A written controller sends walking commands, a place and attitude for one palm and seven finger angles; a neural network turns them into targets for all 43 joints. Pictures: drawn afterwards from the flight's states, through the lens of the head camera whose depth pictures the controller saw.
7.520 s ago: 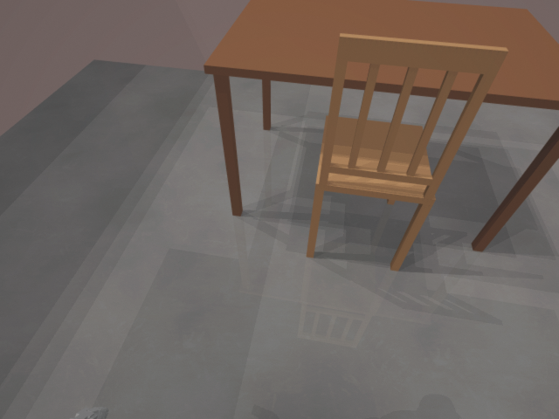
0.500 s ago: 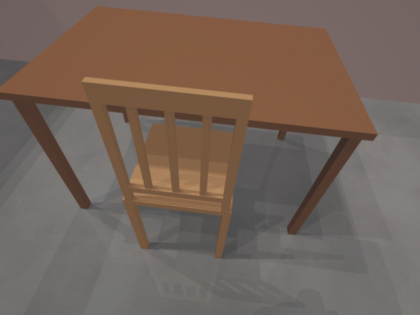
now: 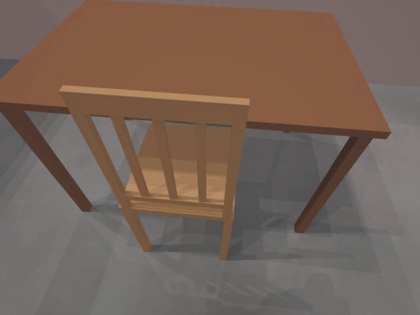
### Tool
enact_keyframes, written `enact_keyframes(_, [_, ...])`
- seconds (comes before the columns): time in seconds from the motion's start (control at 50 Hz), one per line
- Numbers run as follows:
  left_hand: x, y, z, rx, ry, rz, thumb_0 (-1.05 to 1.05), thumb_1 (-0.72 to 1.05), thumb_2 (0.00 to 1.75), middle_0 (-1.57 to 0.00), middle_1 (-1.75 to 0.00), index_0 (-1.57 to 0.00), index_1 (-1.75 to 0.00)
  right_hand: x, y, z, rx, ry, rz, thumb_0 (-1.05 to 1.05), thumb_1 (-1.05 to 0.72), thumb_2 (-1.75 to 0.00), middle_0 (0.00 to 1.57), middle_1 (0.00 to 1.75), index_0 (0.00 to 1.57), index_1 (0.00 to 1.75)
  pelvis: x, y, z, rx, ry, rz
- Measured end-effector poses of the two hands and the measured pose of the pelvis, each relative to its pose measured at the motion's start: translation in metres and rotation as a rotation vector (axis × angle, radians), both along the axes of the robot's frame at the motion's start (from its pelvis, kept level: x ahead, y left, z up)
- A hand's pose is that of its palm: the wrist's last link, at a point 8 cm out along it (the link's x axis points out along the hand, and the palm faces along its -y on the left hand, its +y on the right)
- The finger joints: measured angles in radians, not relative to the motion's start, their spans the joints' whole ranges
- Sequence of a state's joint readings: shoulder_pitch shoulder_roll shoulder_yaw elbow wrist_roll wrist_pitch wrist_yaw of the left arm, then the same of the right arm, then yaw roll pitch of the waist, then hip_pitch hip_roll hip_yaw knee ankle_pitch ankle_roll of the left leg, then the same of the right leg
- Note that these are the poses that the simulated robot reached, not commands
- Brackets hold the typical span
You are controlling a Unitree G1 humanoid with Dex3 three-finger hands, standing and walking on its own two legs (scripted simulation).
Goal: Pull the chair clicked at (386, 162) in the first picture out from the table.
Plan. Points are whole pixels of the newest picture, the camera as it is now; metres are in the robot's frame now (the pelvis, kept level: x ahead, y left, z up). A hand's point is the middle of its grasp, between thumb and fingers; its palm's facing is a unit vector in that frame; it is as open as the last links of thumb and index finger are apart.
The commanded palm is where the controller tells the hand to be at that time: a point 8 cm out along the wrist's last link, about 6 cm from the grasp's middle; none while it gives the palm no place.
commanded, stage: come to a stop and stand still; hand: left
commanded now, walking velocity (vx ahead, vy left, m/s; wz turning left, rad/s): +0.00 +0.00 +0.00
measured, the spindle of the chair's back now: (167, 165) +0.48 +0.14 -0.06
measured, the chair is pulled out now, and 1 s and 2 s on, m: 0.00 0.00 0.00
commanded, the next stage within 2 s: look again from close up in 1.06 s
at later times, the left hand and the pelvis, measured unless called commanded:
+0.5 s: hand out of the picture -0.02 +0.22 -0.16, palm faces +0.02 -0.97 -0.24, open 7.4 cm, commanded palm none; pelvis +0.01 +0.04 +0.01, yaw -1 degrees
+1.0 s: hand out of the picture +0.08 +0.18 -0.15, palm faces +0.00 -0.97 -0.25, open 7.3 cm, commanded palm none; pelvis +0.05 +0.00 +0.01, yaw +0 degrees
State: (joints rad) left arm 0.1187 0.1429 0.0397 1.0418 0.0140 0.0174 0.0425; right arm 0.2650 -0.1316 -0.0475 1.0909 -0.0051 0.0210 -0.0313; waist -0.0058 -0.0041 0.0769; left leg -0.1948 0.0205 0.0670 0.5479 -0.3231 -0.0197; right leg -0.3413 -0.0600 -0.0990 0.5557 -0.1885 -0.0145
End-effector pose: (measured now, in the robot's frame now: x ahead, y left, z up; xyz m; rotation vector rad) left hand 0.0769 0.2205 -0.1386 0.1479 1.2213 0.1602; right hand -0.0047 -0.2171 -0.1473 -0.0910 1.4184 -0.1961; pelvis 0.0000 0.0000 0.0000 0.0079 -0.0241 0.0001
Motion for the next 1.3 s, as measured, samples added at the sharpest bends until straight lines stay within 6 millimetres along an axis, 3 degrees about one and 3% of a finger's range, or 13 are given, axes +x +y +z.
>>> enact_keyframes(0.12, [-0.032,0.03,-0.005,0.019,0.038,-0.032,0.0,0.92,0.89,-0.2,-0.3,-0.2,-0.3,0.007,0.011,0.005,-0.014,-0.115,-0.003,0.01,-0.91,-0.9,0.2,0.3,0.2,0.3,-0.007,0.018,-0.004,0.003,-0.004,-0.027])
enact_keyframes(0.26, [-0.071,0.058,0.005,0.053,0.105,-0.011,0.0,0.91,0.89,-0.2,-0.3,-0.2,-0.3,0.019,0.027,0.003,-0.001,-0.18,0.043,0.01,-0.93,-0.9,0.2,0.3,0.2,0.3,-0.006,0.036,-0.002,0.005,-0.018,-0.027])
enact_keyframes(0.38, [-0.098,0.058,0.014,0.059,0.178,0.024,0.01,0.91,0.89,-0.19,-0.3,-0.19,-0.3,0.028,0.032,0.0,0.024,-0.159,0.08,0.01,-0.93,-0.9,0.2,0.3,0.2,0.3,0.001,0.04,0.003,0.011,-0.013,-0.021])
enact_keyframes(0.46, [-0.106,0.049,0.016,0.046,0.233,0.029,0.01,0.91,0.9,-0.19,-0.3,-0.19,-0.3,0.032,0.031,-0.002,0.034,-0.138,0.079,0.01,-0.93,-0.9,0.2,0.3,0.2,0.3,0.009,0.039,0.005,0.014,-0.001,-0.025])
enact_keyframes(0.56, [-0.095,0.032,0.016,0.022,0.255,0.025,0.01,0.91,0.89,-0.19,-0.3,-0.19,-0.3,0.033,0.03,-0.003,0.043,-0.098,0.074,0.01,-0.92,-0.9,0.2,0.3,0.2,0.3,0.021,0.033,0.007,0.014,0.009,-0.023])
enact_keyframes(0.68, [-0.059,0.014,0.012,0.007,0.211,0.007,0.01,0.91,0.89,-0.2,-0.3,-0.2,-0.3,0.033,0.026,-0.004,0.053,-0.052,0.067,0.01,-0.92,-0.9,0.2,0.3,0.2,0.3,0.033,0.022,0.007,0.013,0.01,-0.016])
enact_keyframes(0.96, [-0.002,0.008,0.017,0.052,0.113,-0.017,0.01,0.93,0.89,-0.2,-0.3,-0.2,-0.3,0.037,0.006,-0.004,0.057,-0.003,0.055,0.01,-0.91,-0.9,0.2,0.3,0.2,0.3,0.049,-0.001,0.009,0.008,0.012,-0.006])
enact_keyframes(1.12, [0.004,-0.002,0.017,0.047,0.096,-0.017,0.01,0.93,0.89,-0.2,-0.3,-0.2,-0.3,0.038,-0.007,-0.001,0.044,-0.001,0.056,0.0,-0.91,-0.9,0.2,0.3,0.2,0.3,0.05,-0.011,0.01,0.006,0.011,-0.003])
enact_keyframes(1.3, [-0.011,-0.009,0.015,0.034,0.119,-0.003,0.01,0.93,0.89,-0.2,-0.3,-0.2,-0.3,0.035,-0.014,0.003,0.038,0.008,0.061,0.0,-0.91,-0.9,0.2,0.3,0.2,0.3,0.048,-0.018,0.011,0.001,0.01,0.003])
